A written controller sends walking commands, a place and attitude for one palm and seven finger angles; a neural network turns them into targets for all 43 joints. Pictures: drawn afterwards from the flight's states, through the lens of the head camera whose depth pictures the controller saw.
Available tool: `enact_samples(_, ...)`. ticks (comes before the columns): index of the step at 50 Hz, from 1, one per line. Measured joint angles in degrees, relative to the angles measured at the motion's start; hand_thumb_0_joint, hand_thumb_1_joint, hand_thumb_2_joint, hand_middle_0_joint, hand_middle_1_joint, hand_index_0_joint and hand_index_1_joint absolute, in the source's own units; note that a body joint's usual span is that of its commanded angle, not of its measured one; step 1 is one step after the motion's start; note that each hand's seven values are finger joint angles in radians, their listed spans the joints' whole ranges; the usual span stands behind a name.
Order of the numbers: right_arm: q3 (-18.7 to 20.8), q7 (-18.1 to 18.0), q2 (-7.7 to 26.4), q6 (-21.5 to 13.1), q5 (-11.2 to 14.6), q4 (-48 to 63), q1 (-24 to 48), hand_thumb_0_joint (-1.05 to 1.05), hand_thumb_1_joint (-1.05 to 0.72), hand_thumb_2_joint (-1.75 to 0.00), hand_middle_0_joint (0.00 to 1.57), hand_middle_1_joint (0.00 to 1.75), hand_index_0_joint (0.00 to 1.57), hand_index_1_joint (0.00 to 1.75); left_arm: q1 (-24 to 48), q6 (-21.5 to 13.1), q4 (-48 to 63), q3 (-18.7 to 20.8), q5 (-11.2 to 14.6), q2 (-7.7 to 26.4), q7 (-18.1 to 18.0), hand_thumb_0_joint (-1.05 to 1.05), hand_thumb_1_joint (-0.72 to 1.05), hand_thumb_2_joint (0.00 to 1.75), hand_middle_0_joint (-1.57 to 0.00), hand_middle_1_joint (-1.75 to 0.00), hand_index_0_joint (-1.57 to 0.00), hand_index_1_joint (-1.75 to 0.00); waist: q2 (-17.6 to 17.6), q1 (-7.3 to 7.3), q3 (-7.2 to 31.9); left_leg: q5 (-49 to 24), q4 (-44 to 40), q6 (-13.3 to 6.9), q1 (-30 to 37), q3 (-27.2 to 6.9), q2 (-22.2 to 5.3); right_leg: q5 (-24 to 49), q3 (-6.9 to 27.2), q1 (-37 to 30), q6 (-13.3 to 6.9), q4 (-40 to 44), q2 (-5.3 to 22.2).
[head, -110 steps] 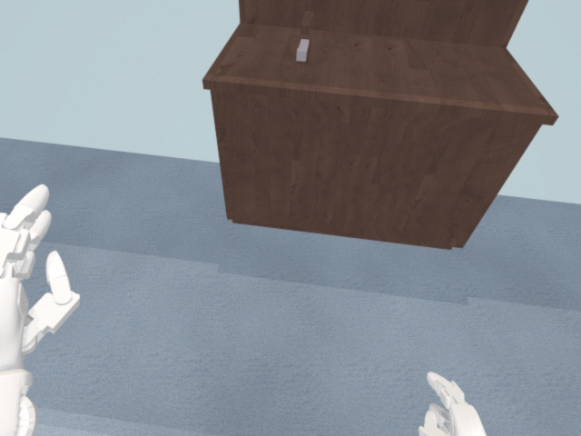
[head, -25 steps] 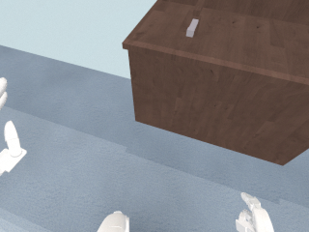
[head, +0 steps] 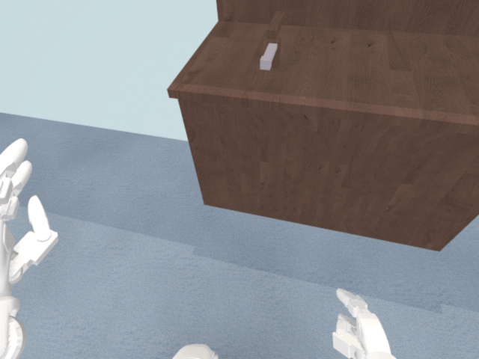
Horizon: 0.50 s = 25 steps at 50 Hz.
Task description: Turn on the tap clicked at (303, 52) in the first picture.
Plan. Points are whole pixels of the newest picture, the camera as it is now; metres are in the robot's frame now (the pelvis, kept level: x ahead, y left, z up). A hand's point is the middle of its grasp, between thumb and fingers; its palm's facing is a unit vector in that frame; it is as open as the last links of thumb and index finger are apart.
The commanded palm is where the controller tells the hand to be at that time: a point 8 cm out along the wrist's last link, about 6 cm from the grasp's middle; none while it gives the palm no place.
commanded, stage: turn to face it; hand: left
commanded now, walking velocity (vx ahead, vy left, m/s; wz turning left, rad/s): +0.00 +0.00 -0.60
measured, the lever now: (265, 63) +0.84 +0.02 +0.06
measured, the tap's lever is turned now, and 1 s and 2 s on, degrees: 0 0 0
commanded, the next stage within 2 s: take the last steps up to it in 0.78 s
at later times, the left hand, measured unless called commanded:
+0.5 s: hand (118, 243) +0.21 +0.16 +0.18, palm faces +0.15 -0.89 -0.43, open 7.4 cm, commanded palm +0.18 +0.21 +0.19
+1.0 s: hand (135, 288) +0.16 +0.12 +0.18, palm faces +0.02 -0.92 -0.38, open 7.4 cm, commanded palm +0.13 +0.18 +0.19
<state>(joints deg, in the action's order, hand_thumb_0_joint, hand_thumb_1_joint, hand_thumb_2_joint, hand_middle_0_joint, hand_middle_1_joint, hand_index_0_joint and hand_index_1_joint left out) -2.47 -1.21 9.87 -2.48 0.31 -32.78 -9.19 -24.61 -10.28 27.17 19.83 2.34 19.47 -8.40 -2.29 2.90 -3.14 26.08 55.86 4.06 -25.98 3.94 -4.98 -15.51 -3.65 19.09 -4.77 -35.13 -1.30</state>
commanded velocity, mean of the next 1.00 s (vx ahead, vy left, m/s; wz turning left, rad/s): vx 0.04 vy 0.02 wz -0.36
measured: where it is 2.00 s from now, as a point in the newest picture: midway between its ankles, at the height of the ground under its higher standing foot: outside the picture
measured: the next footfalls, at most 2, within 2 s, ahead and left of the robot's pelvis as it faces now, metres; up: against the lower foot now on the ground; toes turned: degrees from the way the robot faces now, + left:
left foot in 0.28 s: +0.02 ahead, +0.14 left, +0.00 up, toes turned -7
right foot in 0.52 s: -0.03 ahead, -0.13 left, +0.00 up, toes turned -23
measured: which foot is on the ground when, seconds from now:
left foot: up 0.00-0.26, down 0.28-0.54, up 0.56-0.86, down 0.88-1.00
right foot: down 0.00-0.30, up 0.32-0.50, down 0.52-0.90, up 0.92-1.00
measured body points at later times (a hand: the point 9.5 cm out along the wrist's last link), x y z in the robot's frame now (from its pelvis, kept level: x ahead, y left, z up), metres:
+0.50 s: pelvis -0.07 +0.00 +0.00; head -0.05 -0.02 +0.45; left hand +0.20 +0.21 +0.20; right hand +0.03 -0.26 -0.09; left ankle -0.02 +0.15 -0.73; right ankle -0.06 -0.11 -0.71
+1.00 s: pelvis -0.14 +0.00 +0.01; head -0.14 +0.01 +0.46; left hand +0.15 +0.17 +0.20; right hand -0.11 -0.30 -0.07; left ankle -0.07 +0.10 -0.73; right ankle -0.14 -0.10 -0.69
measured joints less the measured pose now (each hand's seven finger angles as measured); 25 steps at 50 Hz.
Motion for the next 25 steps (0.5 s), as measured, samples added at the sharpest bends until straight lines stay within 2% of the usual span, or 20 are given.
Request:
enact_samples(2, 0.6, -0.6, 1.3, 1.2, 0.0, -0.5, -0.3, 0.01, -0.9, -0.9, 0.2, 0.3, 0.21, 0.3, -1.1, 0.0, -0.3, -0.1, 0.1, -0.4, -0.1, 0.02, 0.89, 0.9, -0.21, -0.3, -0.21, -0.3, 0.8, -0.56, 0.1, -0.2, 2.9, 0.4, -0.5, -0.9, 1.6, 1.8, 1.6, 0.0, -0.1, 2.1, -0.3)
enact_samples(5, 1.9, -1.4, 3.1, 2.5, 0.0, -0.4, -1.3, 0.01, -0.9, -0.9, 0.2, 0.3, 0.21, 0.3, -2.2, -0.1, 0.0, -0.3, 0.3, 0.2, -0.2, 0.02, 0.89, 0.9, -0.21, -0.3, -0.21, -0.3, 2.0, -1.41, 0.9, -1.2, -0.3, 0.2, 0.9, -1.4, 2.7, 4.3, 3.4, 0.2, -0.2, 4.8, -1.1)
enact_samples(11, 4.1, -1.5, 6.0, 3.9, 0.4, 1.0, -3.0, 0.01, -0.91, -0.9, 0.19, 0.3, 0.2, 0.3, -2.5, -0.7, 2.0, 0.1, 0.5, 2.1, -0.2, 0.02, 0.89, 0.9, -0.22, -0.3, -0.21, -0.3, 3.9, -1.97, 2.6, -0.9, -15.0, -1.1, 7.1, -2.1, 3.8, 8.2, 6.8, 2.1, -0.2, 7.8, -3.5)
enact_samples(14, 4.5, -1.2, 6.6, 4.1, 0.5, 2.4, -3.5, 0.01, -0.91, -0.9, 0.19, 0.3, 0.2, 0.3, -2.3, -1.1, 3.5, 0.6, 0.4, 2.7, -0.1, 0.02, 0.89, 0.9, -0.22, -0.3, -0.21, -0.3, 4.3, -2.4, 3.1, -5.5, -26.6, -2.5, 12.0, -1.5, 3.3, 9.1, 7.9, 3.7, 0.3, 6.8, -5.1)
enact_samples(15, 4.6, -1.3, 6.2, 4.0, 0.5, 2.7, -3.4, 0.01, -0.91, -0.9, 0.19, 0.3, 0.2, 0.3, -1.8, -1.3, 3.7, 0.8, 0.3, 3.1, 0.0, 0.02, 0.89, 0.9, -0.22, -0.3, -0.21, -0.3, 5.0, -2.36, 2.6, -9.6, -27.4, -2.8, 12.3, -0.9, 3.3, 7.7, 8.6, 4.5, 1.1, 5.1, -5.3)
enact_samples(16, 4.5, -1.3, 5.6, 3.9, 0.5, 2.9, -3.3, 0.01, -0.91, -0.9, 0.19, 0.3, 0.2, 0.3, -1.4, -1.6, 3.5, 1.2, 0.2, 3.5, 0.1, 0.02, 0.89, 0.9, -0.22, -0.3, -0.21, -0.3, 5.7, -2.0, 2.3, -10.8, -27.0, -2.8, 12.4, 0.2, 3.3, 3.1, 9.0, 5.7, 2.2, 1.6, -5.3)
enact_samples(18, 4.3, -1.3, 4.2, 3.3, 0.3, 3.4, -3.8, 0.01, -0.91, -0.9, 0.19, 0.3, 0.2, 0.3, -1.5, -1.9, 2.3, 1.9, -0.2, 3.6, 0.3, 0.02, 0.89, 0.9, -0.22, -0.3, -0.21, -0.3, 5.6, -1.98, 2.3, -10.5, -26.4, -2.6, 12.6, 1.5, 2.2, -4.1, 7.0, 8.9, 4.5, -10.0, -4.7)
enact_samples(20, 3.9, -0.9, 3.0, 2.3, 0.5, 3.6, -4.6, 0.01, -0.91, -0.9, 0.19, 0.3, 0.2, 0.3, -1.8, -1.8, 1.2, 1.6, -0.5, 2.8, 0.4, 0.02, 0.89, 0.9, -0.21, -0.3, -0.21, -0.3, 4.2, -1.84, 2.3, -10.0, -26.2, -2.2, 13.1, 2.3, 0.6, -6.6, 4.2, 9.6, 5.9, -16.1, -3.1)
enact_samples(22, 3.0, -0.4, 2.0, 1.4, 0.7, 3.3, -5.0, 0.01, -0.91, -0.9, 0.19, 0.3, 0.2, 0.3, -2.2, -1.2, 0.8, 1.0, -0.7, 1.8, 0.4, 0.02, 0.89, 0.9, -0.21, -0.3, -0.21, -0.3, 2.5, -1.23, 1.9, -9.7, -25.7, -1.5, 13.3, 3.4, -1.4, -7.5, 1.9, 7.7, 6.9, -14.1, -1.2)
enact_samples(25, 1.6, 0.3, 0.5, -0.1, 0.6, 2.8, -5.3, 0.01, -0.9, -0.9, 0.19, 0.3, 0.2, 0.3, -1.8, -0.7, 0.7, 0.4, -0.9, 1.6, 0.3, 0.02, 0.9, 0.9, -0.21, -0.3, -0.21, -0.3, 0.9, -0.87, 0.6, -8.5, -22.6, -0.2, 12.4, 4.7, -4.3, -5.5, -0.1, 2.2, 7.4, -4.6, 0.7)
